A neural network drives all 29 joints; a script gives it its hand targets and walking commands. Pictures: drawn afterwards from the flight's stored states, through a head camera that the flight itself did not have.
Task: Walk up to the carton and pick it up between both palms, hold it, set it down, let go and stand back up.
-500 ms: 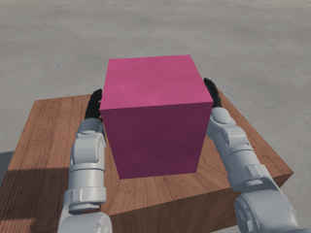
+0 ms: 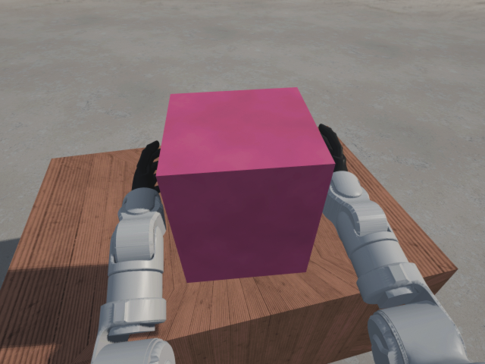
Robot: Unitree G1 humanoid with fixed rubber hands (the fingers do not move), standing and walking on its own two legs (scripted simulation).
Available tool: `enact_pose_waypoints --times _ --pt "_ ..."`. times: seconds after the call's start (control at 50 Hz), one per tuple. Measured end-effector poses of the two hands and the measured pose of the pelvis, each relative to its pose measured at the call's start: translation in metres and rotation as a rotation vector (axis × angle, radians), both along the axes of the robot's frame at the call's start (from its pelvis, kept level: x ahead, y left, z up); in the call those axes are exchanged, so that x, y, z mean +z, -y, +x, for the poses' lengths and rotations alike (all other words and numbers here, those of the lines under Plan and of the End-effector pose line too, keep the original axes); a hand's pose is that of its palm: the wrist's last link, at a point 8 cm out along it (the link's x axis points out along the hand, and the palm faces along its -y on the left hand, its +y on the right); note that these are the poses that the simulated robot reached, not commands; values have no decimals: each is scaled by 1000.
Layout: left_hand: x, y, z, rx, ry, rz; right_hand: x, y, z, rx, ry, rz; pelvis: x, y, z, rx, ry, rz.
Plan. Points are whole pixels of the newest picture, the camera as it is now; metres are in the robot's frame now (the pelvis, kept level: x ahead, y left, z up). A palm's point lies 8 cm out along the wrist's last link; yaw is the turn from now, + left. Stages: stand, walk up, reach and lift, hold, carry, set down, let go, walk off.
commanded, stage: hold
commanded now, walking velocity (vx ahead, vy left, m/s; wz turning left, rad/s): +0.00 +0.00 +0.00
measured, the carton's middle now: (241, 186) +0.38 -0.01 +0.14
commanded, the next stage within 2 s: none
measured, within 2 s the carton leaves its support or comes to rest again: neither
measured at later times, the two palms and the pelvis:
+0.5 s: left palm (146, 189) +0.36 +0.14 +0.16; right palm (334, 171) +0.36 -0.16 +0.18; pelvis +0.00 +0.00 +0.00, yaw +0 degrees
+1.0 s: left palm (146, 191) +0.36 +0.14 +0.16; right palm (331, 173) +0.37 -0.16 +0.17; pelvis +0.00 +0.00 +0.00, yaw +0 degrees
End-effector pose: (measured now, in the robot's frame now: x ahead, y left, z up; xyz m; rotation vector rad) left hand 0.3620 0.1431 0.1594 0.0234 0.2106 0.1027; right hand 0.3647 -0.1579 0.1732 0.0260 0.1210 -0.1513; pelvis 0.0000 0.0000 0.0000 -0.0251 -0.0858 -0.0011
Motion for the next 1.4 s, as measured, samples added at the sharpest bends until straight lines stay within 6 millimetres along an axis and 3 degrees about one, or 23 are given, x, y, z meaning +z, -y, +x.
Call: enact_pose_waypoints --times 1.4 --pt "-2 -1 -4 4 -5 4 -4 -1 -3 5 -5 0 0 0 -3 1 9 -1"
